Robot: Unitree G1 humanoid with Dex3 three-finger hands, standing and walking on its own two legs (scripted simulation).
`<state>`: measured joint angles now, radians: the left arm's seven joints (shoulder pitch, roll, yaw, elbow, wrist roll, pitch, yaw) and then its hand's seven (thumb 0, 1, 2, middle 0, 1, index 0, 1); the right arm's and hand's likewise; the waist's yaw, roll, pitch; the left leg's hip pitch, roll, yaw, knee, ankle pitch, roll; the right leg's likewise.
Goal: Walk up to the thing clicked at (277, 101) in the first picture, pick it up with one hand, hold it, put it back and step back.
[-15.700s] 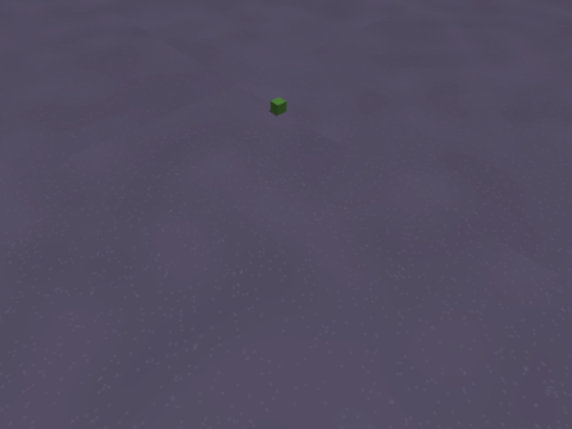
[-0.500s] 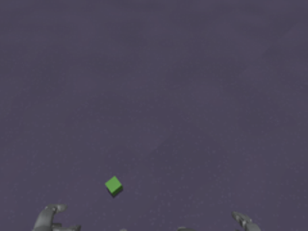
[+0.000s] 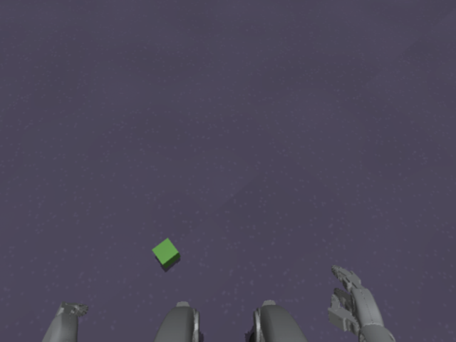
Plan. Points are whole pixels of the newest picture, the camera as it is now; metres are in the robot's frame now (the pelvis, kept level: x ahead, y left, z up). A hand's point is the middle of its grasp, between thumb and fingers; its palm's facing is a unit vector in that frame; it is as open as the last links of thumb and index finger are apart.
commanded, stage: rise first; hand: left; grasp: from above
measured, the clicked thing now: (166, 253) +0.42 +0.21 -0.64
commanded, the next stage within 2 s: none
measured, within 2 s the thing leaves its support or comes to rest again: neither
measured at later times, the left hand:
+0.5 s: hand (110, 301) +0.22 +0.28 -0.30, palm faces -0.33 -0.35 -0.88, open 13.8 cm
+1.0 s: hand (133, 274) +0.31 +0.27 -0.44, palm faces -0.25 -0.30 -0.92, open 13.1 cm
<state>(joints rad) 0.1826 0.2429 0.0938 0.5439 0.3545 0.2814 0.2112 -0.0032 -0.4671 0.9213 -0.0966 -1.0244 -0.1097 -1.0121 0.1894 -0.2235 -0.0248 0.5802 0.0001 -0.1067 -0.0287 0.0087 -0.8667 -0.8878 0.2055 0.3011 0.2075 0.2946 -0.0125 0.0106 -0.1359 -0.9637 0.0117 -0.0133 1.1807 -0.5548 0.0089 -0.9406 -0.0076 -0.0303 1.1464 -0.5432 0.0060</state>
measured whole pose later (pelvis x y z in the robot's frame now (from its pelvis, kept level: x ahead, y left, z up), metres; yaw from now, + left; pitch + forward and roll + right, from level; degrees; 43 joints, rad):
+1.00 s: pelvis -0.10 +0.00 -0.29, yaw -4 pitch +34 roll -4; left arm -0.90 0.46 0.20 1.52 0.75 0.31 0.62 0.00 -0.39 0.89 -0.13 -1.14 -0.19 -1.08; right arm 0.09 -0.24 0.00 0.91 -0.14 -0.25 0.14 0.01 -0.90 -0.90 0.21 0.30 0.21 0.29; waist -0.15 0.04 -0.17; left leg -2.16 0.02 -0.05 2.20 -0.65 0.02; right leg -2.12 0.00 -0.06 2.15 -0.63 0.00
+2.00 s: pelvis -0.09 +0.00 -0.35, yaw -6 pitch +34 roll -6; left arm -1.08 0.62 0.31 1.66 0.87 0.23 0.60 0.00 -0.48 0.93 -0.13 -1.11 -0.16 -1.08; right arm 0.17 -0.31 0.05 0.89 -0.17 -0.30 0.30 0.00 -0.92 -0.90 0.20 0.30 0.20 0.29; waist -0.24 0.03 -0.03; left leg -2.33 0.03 -0.09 2.41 -0.69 0.02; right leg -2.28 0.01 -0.09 2.33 -0.66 0.01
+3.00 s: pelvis -0.09 +0.00 -0.36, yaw -8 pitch +34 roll -8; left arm -1.11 0.66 0.30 1.72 0.90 0.21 0.62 0.00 -0.47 0.91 -0.15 -1.08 -0.17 -1.06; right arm 0.18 -0.33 0.07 0.90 -0.20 -0.33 0.36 0.00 -0.93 -0.91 0.20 0.30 0.20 0.29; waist -0.28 0.03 -0.01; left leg -2.35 0.03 -0.12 2.44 -0.69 0.02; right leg -2.29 0.01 -0.11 2.34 -0.65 0.01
